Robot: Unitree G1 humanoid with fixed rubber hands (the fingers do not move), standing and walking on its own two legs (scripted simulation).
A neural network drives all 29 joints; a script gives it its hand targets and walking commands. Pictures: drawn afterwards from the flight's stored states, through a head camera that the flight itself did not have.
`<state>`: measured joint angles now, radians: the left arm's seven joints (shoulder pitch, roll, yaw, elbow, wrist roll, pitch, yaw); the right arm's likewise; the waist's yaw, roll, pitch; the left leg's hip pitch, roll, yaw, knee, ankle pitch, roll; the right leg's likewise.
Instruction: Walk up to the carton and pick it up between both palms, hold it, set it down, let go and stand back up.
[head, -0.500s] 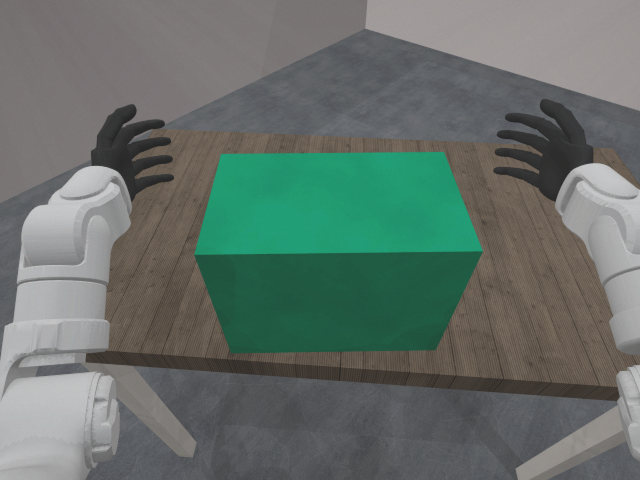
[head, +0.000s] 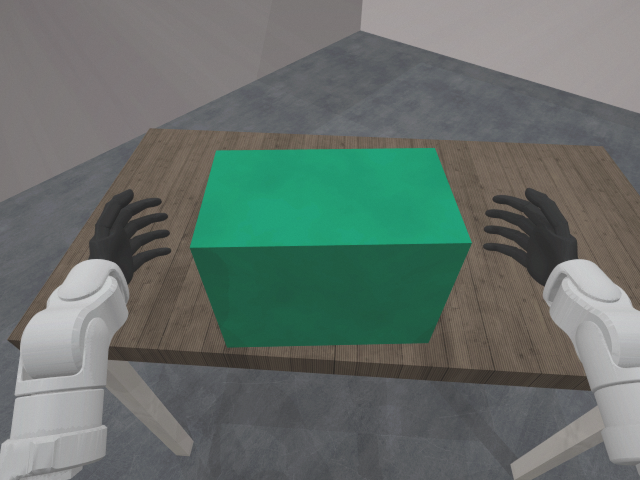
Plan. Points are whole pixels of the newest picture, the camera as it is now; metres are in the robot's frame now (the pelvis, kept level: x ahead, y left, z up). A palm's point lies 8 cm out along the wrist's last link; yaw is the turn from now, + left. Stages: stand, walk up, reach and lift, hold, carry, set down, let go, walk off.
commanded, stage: set down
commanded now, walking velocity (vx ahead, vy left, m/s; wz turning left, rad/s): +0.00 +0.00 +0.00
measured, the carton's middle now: (327, 251) +0.41 +0.04 +0.07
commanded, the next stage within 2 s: let go in 1.92 s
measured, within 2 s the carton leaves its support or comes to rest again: neither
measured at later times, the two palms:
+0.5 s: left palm (117, 330) +0.26 +0.26 +0.10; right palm (559, 330) +0.29 -0.22 +0.09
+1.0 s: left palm (125, 381) +0.22 +0.25 +0.05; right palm (564, 394) +0.24 -0.22 +0.05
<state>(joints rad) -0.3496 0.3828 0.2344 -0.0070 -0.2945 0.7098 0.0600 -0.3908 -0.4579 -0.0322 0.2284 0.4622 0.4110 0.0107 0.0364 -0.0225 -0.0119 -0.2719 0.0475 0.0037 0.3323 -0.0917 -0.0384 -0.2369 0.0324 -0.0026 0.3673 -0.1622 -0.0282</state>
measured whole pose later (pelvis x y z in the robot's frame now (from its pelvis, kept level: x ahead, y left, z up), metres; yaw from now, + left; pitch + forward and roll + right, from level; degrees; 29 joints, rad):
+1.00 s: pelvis +0.03 +0.00 +0.00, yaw -2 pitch -2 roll +1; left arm 0.31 0.30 0.09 -0.16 -0.28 0.29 0.06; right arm 0.37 -0.35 -0.04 -0.17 0.33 0.17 0.02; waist 0.07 -0.01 0.03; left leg -0.10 0.04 0.03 0.27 -0.13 -0.04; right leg -0.08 0.03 0.03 0.32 -0.20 -0.03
